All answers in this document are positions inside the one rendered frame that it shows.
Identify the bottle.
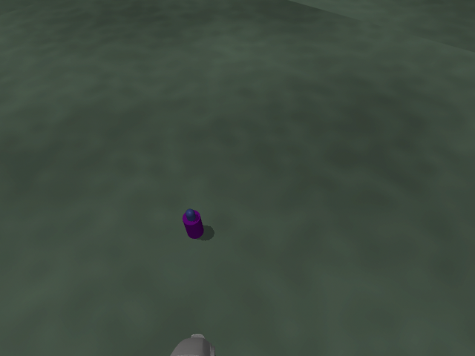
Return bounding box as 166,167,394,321
183,209,203,239

